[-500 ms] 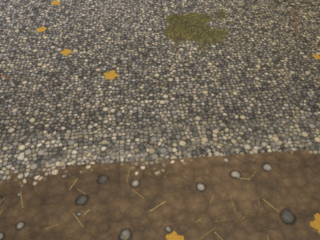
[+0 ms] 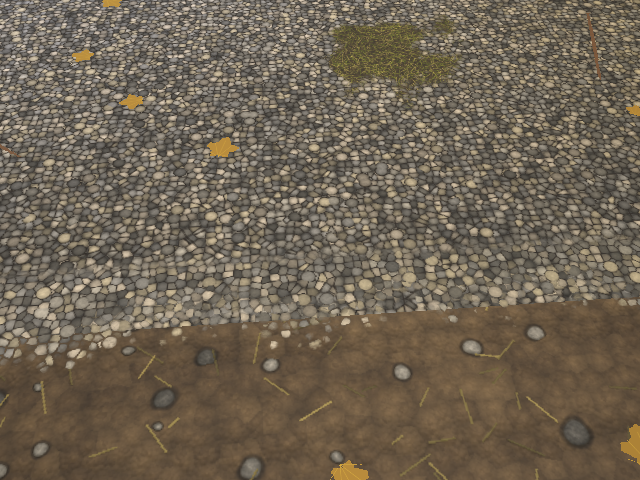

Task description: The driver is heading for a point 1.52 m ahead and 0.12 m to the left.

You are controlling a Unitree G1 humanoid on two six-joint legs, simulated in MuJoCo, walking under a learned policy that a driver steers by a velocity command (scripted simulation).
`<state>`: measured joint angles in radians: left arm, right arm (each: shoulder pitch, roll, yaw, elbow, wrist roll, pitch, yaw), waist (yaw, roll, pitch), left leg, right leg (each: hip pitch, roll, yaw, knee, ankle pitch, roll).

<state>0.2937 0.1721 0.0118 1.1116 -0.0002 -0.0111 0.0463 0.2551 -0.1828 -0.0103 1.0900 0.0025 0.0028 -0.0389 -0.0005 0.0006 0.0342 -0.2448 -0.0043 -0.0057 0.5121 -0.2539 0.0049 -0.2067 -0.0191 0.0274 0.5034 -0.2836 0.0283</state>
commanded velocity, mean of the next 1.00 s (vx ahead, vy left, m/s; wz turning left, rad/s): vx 0.05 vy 0.00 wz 0.00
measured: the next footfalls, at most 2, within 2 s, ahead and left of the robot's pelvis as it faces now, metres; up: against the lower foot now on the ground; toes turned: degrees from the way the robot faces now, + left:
left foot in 1.42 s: +0.40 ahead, +0.08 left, +0.00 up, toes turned +2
right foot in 1.76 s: +0.36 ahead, -0.15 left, +0.00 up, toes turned -2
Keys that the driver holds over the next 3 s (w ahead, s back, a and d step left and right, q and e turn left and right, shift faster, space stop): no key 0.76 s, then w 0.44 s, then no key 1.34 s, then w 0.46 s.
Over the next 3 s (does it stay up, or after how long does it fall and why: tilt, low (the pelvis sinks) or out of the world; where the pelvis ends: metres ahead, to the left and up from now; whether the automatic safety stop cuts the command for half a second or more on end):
stays up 0.44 -0.08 0.01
